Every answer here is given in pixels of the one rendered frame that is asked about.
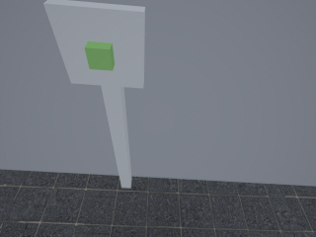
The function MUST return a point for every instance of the button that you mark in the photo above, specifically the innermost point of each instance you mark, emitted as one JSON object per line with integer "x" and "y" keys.
{"x": 100, "y": 55}

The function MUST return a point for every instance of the panel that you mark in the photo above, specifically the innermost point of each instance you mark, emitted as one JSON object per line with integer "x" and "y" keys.
{"x": 74, "y": 23}

